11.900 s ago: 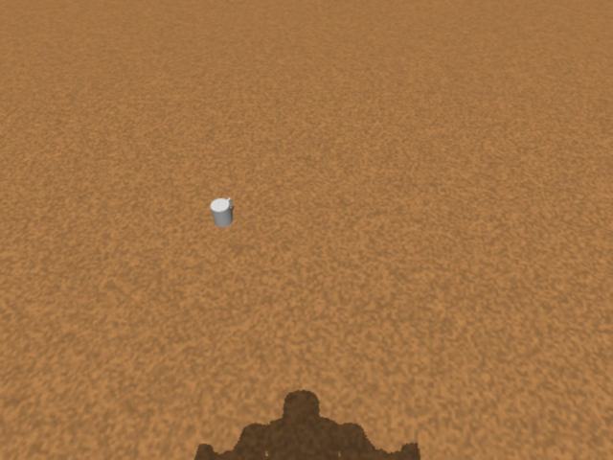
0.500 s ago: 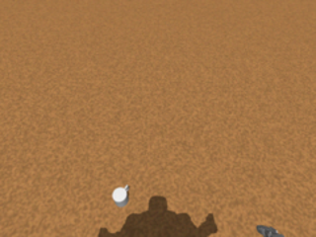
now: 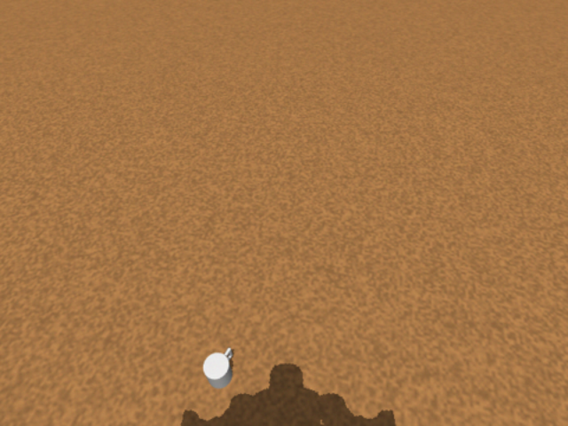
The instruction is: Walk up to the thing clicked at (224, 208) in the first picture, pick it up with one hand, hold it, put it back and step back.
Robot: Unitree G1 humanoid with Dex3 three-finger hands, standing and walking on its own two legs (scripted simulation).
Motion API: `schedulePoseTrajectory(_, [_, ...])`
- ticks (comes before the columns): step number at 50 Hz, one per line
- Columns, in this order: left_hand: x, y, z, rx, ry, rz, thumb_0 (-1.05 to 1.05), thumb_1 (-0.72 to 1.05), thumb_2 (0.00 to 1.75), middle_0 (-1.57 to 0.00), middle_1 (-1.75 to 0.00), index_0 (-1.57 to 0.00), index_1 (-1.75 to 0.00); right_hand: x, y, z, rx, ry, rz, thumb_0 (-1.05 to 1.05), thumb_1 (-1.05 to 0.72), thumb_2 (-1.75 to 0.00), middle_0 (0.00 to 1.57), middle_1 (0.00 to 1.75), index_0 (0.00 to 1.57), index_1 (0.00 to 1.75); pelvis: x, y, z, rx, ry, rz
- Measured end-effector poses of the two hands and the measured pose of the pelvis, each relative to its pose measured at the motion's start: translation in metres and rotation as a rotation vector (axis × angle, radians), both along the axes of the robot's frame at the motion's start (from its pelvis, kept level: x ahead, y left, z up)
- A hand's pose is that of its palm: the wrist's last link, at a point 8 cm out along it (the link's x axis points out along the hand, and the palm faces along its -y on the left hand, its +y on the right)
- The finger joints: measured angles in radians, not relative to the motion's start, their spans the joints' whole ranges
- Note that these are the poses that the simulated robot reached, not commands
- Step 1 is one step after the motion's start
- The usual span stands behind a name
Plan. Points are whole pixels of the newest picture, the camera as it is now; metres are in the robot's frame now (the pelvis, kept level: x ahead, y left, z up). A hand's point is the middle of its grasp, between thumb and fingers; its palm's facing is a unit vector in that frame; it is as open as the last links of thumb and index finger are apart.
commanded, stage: walk up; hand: left
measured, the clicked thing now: (221, 366) +0.45 +0.22 -0.73
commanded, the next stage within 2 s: none
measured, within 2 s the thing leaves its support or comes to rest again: neither
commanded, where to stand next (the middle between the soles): +0.06 -0.01 m, yaw +1 degrees
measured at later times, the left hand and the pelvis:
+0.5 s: hand out of the picture +0.07 +0.26 -0.16, palm faces -0.01 -0.94 -0.33, open 7.4 cm; pelvis +0.01 +0.00 +0.00, yaw +1 degrees
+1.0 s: hand out of the picture -0.03 +0.25 -0.15, palm faces +0.04 -0.90 -0.44, open 7.4 cm; pelvis -0.07 -0.02 -0.02, yaw +4 degrees
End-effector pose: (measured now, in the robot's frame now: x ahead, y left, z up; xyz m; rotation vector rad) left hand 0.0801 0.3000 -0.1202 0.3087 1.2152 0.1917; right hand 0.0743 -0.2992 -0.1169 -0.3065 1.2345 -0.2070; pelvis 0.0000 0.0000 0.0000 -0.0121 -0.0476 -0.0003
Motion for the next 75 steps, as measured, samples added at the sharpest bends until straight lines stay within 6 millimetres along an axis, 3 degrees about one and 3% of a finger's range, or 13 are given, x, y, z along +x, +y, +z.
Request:
schedulePoseTrajectory(11, [-0.004,-0.003,-0.005,-0.018,0.025,-0.002,0.01,0.90,0.90,-0.21,-0.30,-0.20,-0.30,-0.007,0.004,0.001,0.002,0.012,-0.013,0.00,-0.91,-0.89,0.20,0.30,0.20,0.30,0.001,0.002,0.001,0.000,0.010,0.001])
schedulePoseTrajectory(27, [-0.018,0.000,-0.002,-0.001,0.052,0.036,0.01,0.90,0.90,-0.21,-0.30,-0.20,-0.30,0.010,0.008,-0.003,0.020,-0.002,0.010,0.00,-0.91,-0.89,0.21,0.30,0.20,0.30,0.005,0.000,0.001,0.001,0.018,0.011])
schedulePoseTrajectory(35, [-0.022,0.010,-0.006,0.055,0.020,0.037,0.01,0.90,0.90,-0.21,-0.30,-0.20,-0.30,0.012,-0.012,-0.010,-0.010,-0.029,0.009,0.00,-0.91,-0.89,0.21,0.30,0.20,0.30,-0.025,-0.007,-0.013,0.014,0.025,0.018])
schedulePoseTrajectory(39, [-0.042,0.006,-0.007,0.091,0.003,0.043,0.00,0.90,0.90,-0.21,-0.30,-0.20,-0.30,0.012,-0.030,-0.020,-0.020,-0.066,0.030,0.00,-0.91,-0.89,0.21,0.30,0.20,0.30,-0.043,-0.020,-0.026,0.023,0.028,0.022])
schedulePoseTrajectory(43, [-0.081,-0.003,-0.006,0.117,0.041,0.041,0.00,0.90,0.90,-0.21,-0.30,-0.20,-0.30,0.011,-0.039,-0.029,-0.028,-0.094,0.044,0.00,-0.91,-0.89,0.20,0.30,0.20,0.30,-0.061,-0.026,-0.032,0.029,0.023,0.021])
schedulePoseTrajectory(47, [-0.110,-0.007,0.003,0.125,0.073,0.062,0.01,0.90,0.90,-0.21,-0.30,-0.20,-0.30,-0.009,-0.035,-0.028,-0.004,-0.078,0.066,0.00,-0.91,-0.89,0.20,0.30,0.20,0.30,-0.072,-0.025,-0.023,0.031,0.030,0.040])
schedulePoseTrajectory(52, [-0.124,-0.003,0.009,0.103,-0.008,0.093,0.01,0.90,0.90,-0.21,-0.30,-0.20,-0.30,-0.043,-0.024,-0.028,0.008,0.035,0.131,0.00,-0.91,-0.89,0.20,0.30,0.20,0.30,-0.071,-0.020,-0.019,0.031,0.034,0.097])
schedulePoseTrajectory(57, [-0.139,0.011,0.000,0.076,0.008,0.115,0.01,0.90,0.90,-0.21,-0.30,-0.20,-0.30,-0.054,-0.010,-0.020,0.002,0.013,0.141,0.00,-0.91,-0.89,0.20,0.30,0.20,0.30,-0.068,-0.011,-0.021,0.052,0.016,0.103])
schedulePoseTrajectory(60, [-0.136,0.012,0.000,0.064,0.033,0.114,0.01,0.90,0.90,-0.21,-0.30,-0.20,-0.30,-0.059,-0.010,-0.009,-0.001,-0.020,0.124,0.00,-0.91,-0.89,0.21,0.30,0.20,0.30,-0.061,-0.013,-0.015,0.040,0.012,0.106])
schedulePoseTrajectory(64, [-0.118,0.007,0.002,0.058,0.020,0.081,0.01,0.90,0.90,-0.21,-0.30,-0.20,-0.30,-0.058,-0.022,-0.005,-0.022,-0.031,0.107,0.00,-0.90,-0.89,0.21,0.30,0.21,0.30,-0.051,-0.019,-0.014,0.032,0.005,0.094])
schedulePoseTrajectory(69, [-0.089,-0.006,-0.003,0.080,-0.034,0.067,0.01,0.90,0.90,-0.21,-0.30,-0.20,-0.30,-0.039,-0.040,-0.020,-0.033,-0.024,0.079,0.00,-0.90,-0.89,0.21,0.30,0.20,0.30,-0.042,-0.029,-0.026,0.008,-0.012,0.089])
schedulePoseTrajectory(75, [-0.061,-0.017,0.005,0.071,-0.096,0.026,0.01,0.90,0.90,-0.21,-0.30,-0.20,-0.30,-0.017,-0.033,-0.023,-0.020,-0.037,0.085,0.00,-0.91,-0.89,0.20,0.30,0.20,0.30,-0.045,-0.024,-0.022,0.012,-0.003,0.086])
